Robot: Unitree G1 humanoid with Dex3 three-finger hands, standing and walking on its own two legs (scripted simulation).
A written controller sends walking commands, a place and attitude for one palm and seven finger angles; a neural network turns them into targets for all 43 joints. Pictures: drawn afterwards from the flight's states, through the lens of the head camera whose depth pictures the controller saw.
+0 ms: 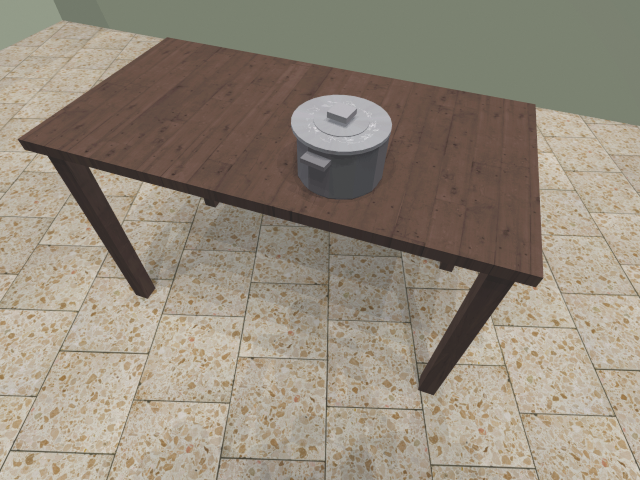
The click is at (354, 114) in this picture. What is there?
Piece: lid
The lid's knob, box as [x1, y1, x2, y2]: [327, 102, 356, 123]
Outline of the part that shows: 337,102 327,111 327,117 346,123 356,113 356,108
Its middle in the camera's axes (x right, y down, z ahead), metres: +0.04 -0.24 +0.74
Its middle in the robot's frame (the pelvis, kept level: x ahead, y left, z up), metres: +0.73 +0.00 +0.07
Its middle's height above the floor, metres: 0.84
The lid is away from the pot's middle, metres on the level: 0.00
